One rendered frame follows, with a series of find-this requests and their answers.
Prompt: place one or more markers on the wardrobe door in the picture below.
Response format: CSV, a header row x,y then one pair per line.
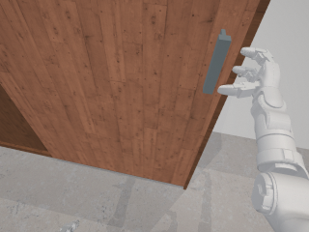
x,y
118,84
13,126

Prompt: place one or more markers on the left robot hand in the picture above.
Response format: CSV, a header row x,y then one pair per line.
x,y
70,227

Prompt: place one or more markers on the robot right forearm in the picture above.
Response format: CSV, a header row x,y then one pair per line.
x,y
274,135

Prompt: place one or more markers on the handle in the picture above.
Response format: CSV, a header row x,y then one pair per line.
x,y
217,60

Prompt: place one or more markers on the robot right upper arm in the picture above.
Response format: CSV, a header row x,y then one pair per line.
x,y
283,200

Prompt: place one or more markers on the right robot hand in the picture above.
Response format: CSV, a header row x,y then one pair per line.
x,y
269,74

